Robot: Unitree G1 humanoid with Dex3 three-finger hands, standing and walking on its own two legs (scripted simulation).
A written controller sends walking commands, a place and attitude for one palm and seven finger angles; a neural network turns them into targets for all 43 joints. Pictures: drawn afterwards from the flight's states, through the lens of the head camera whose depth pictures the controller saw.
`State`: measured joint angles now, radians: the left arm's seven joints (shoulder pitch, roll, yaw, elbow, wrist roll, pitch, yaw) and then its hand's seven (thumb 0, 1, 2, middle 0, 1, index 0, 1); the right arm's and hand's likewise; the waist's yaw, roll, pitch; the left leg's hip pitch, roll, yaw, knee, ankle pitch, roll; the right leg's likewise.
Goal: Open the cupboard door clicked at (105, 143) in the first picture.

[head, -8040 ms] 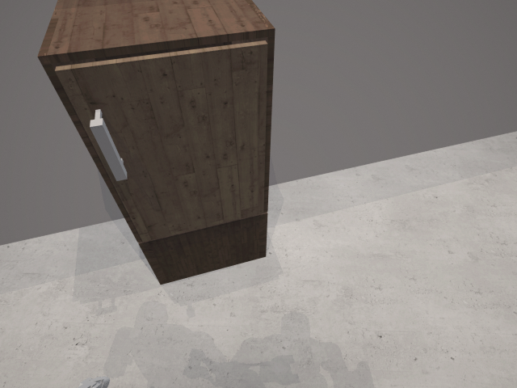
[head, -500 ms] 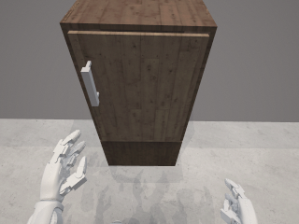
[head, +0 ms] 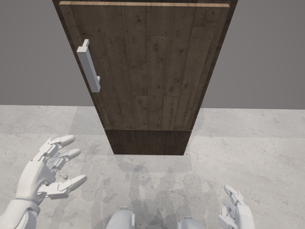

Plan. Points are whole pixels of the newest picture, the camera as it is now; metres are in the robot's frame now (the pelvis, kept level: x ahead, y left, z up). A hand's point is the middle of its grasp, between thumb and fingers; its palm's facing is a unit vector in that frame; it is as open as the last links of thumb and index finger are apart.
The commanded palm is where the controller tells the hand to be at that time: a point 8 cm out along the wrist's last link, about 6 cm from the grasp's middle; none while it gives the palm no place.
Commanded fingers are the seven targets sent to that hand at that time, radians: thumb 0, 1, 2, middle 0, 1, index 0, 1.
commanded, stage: raise the hand with hooked fingers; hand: left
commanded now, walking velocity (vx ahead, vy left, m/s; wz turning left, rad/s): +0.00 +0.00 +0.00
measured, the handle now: (91, 67) +0.55 +0.22 +0.09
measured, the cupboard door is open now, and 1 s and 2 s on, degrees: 0 0 0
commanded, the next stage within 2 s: move the hooked fingers beside the handle in 1.30 s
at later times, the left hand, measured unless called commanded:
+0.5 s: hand (32, 155) +0.26 +0.28 +0.10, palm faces +0.09 -0.99 -0.06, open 13.6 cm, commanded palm +0.23 +0.32 +0.09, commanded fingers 0.00 -0.50 0.30 -0.30 -1.20 -0.30 -1.20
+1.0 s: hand (39, 133) +0.30 +0.28 +0.10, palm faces +0.02 -1.00 -0.02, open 14.0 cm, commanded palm +0.28 +0.33 +0.11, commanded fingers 0.00 -0.50 0.30 -0.30 -1.20 -0.30 -1.20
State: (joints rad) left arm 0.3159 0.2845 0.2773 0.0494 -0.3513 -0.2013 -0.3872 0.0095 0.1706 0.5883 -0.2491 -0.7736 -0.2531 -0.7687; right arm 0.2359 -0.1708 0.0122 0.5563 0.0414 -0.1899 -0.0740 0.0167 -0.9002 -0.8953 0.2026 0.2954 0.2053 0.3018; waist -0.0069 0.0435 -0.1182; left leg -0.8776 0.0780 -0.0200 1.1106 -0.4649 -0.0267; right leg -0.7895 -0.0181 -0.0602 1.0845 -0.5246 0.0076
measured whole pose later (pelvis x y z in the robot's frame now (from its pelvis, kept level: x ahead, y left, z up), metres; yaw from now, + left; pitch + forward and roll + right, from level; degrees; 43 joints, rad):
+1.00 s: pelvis +0.02 +0.01 +0.03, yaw +0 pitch +10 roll -2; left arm -0.02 0.42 0.43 0.40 -0.36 -0.22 -0.50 -0.01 -0.50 0.30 -0.29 -1.20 -0.30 -1.20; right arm 0.31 -0.29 0.02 0.56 0.05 -0.18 -0.09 0.02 -0.90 -0.90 0.20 0.30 0.20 0.30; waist -0.01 0.03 -0.09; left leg -0.69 0.07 0.01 0.91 -0.40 -0.02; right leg -0.60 -0.02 -0.04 0.87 -0.44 0.02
